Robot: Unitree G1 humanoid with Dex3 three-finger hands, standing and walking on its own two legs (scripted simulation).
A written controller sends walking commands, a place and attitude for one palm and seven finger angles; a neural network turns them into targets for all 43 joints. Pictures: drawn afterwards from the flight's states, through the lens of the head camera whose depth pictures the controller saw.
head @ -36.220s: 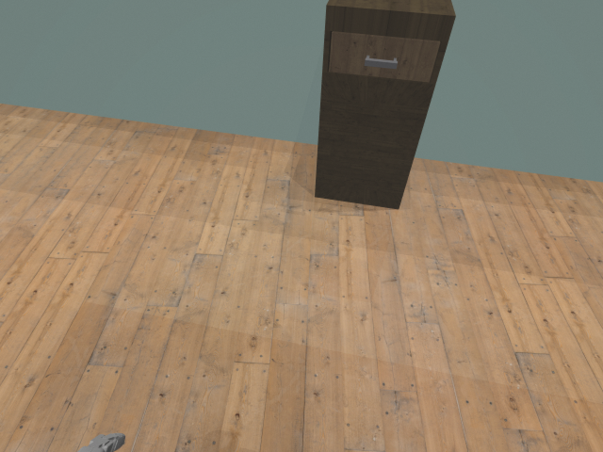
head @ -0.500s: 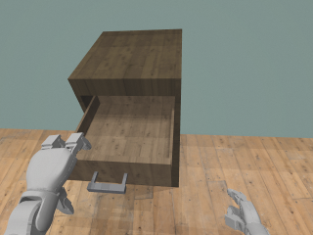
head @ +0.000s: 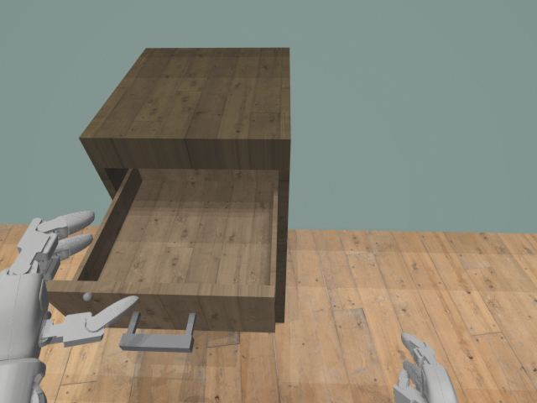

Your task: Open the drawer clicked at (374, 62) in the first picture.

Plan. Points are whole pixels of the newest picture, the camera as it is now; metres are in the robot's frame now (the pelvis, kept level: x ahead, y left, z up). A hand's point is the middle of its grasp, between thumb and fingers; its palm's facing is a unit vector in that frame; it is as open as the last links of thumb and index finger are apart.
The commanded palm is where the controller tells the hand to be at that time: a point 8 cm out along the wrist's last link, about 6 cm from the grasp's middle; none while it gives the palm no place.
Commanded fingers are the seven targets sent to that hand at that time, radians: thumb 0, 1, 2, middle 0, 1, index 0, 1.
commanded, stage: draw the hand back to the body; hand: left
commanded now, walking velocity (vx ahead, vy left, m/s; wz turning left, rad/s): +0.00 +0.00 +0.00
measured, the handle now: (160, 330) +0.23 +0.22 -0.06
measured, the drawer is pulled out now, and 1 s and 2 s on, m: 0.29 0.29 0.29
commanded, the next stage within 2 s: step back with the hand held close in 0.50 s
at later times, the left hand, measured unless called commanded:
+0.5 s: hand (69, 299) +0.18 +0.24 +0.15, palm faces +0.41 -0.81 -0.41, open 7.6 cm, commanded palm +0.13 +0.28 +0.17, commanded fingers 0.00 0.90 0.90 -0.20 -0.30 -0.20 -0.30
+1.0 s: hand (61, 321) +0.16 +0.25 +0.14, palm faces +0.27 -0.83 -0.49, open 7.4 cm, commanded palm +0.09 +0.30 +0.17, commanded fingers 0.00 0.90 0.90 -0.20 -0.30 -0.20 -0.30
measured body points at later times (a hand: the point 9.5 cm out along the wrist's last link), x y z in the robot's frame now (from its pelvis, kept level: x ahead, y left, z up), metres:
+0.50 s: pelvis +0.00 +0.00 +0.00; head -0.01 -0.02 +0.45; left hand +0.15 +0.28 +0.18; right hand +0.20 -0.20 -0.08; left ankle -0.04 +0.14 -0.74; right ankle -0.01 -0.12 -0.74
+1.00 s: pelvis -0.04 +0.02 -0.01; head -0.01 +0.03 +0.44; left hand +0.14 +0.29 +0.17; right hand +0.13 -0.23 -0.07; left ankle -0.04 +0.14 -0.74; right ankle -0.01 -0.12 -0.74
